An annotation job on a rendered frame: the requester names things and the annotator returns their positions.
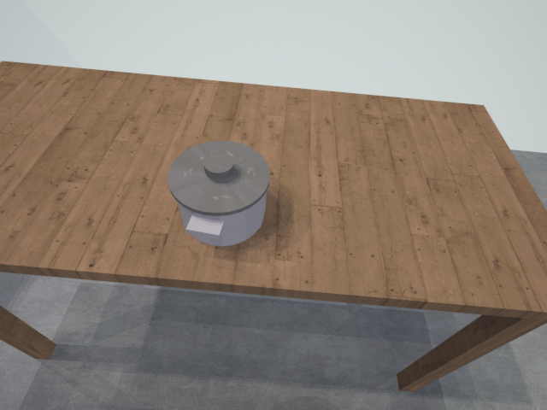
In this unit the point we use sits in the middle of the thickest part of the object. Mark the knob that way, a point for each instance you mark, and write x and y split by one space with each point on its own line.
218 166

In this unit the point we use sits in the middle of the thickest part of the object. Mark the lid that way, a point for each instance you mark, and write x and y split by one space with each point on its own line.
194 190

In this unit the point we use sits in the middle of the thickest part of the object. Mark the pot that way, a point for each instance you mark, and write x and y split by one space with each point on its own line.
224 230

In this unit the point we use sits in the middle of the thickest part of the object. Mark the table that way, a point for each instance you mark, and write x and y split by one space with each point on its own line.
376 200

